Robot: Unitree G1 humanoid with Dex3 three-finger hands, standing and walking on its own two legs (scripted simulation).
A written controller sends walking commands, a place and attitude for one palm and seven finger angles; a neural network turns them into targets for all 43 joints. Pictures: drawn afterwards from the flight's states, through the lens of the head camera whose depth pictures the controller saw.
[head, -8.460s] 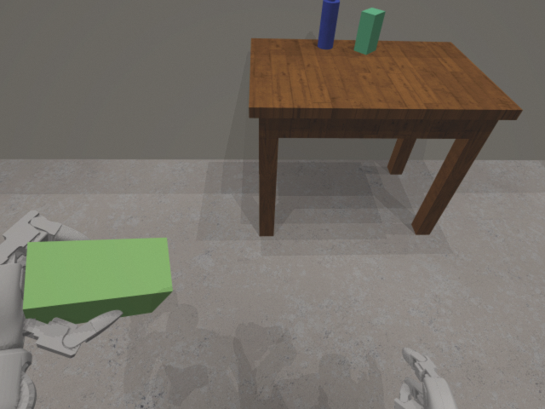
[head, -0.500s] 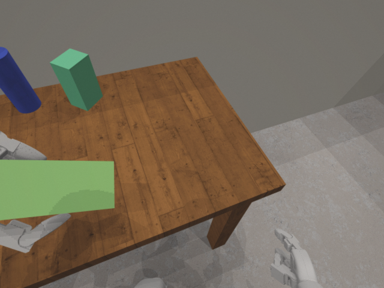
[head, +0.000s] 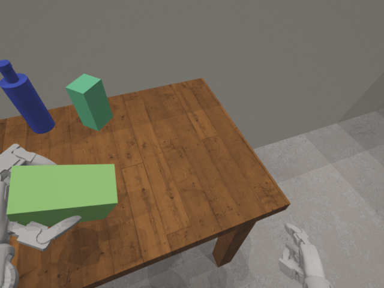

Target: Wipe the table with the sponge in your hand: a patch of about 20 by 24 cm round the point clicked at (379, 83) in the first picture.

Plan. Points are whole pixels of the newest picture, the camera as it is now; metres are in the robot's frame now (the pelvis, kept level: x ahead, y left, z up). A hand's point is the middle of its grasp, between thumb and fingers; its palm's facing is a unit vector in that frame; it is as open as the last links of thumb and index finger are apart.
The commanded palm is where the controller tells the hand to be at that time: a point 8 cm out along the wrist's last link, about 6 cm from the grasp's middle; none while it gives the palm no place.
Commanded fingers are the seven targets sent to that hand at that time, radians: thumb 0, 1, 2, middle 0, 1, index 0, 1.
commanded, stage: come to a stop and stand still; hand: left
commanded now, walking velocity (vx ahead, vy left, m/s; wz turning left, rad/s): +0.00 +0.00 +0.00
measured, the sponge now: (81, 195) +0.23 +0.20 +0.13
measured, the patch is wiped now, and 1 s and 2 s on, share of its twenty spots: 0.00 0.00 0.00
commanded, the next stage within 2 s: look again from close up in 0.30 s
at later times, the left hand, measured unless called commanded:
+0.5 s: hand (36, 202) +0.21 +0.27 +0.13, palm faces +0.34 -0.82 -0.46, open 10.6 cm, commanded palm +0.14 +0.29 +0.17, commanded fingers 0.00 0.10 1.30 -1.20 -1.60 -1.20 -1.60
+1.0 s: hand (23, 209) +0.19 +0.27 +0.15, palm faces +0.41 -0.84 -0.35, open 10.6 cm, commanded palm +0.13 +0.29 +0.17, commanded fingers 0.00 0.10 1.30 -1.20 -1.60 -1.20 -1.60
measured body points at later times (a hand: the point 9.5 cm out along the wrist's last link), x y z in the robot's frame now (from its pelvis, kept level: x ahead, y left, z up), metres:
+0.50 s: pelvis +0.00 +0.00 -0.01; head +0.03 +0.03 +0.44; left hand +0.19 +0.31 +0.16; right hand +0.14 -0.24 -0.09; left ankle +0.01 +0.09 -0.75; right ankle +0.02 -0.10 -0.74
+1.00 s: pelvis -0.02 +0.00 -0.01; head +0.01 +0.03 +0.44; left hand +0.16 +0.31 +0.17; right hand +0.18 -0.20 -0.07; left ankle +0.01 +0.09 -0.75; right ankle +0.02 -0.10 -0.74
